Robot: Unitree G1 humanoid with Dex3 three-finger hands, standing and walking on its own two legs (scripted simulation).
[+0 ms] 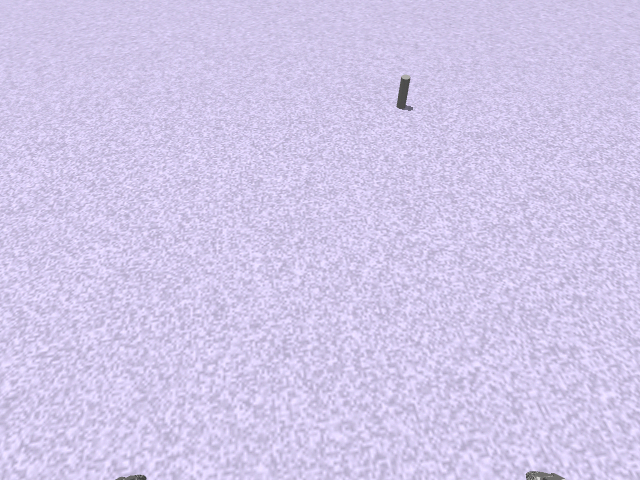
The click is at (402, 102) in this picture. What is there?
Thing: slim round
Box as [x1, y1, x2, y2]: [397, 75, 409, 108]
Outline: 408,75 401,76 397,100 397,107 403,108 405,105 409,82
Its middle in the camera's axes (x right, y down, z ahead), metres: +0.47 -0.83 +2.15
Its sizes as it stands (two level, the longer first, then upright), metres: 0.050 0.050 0.179
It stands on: the floor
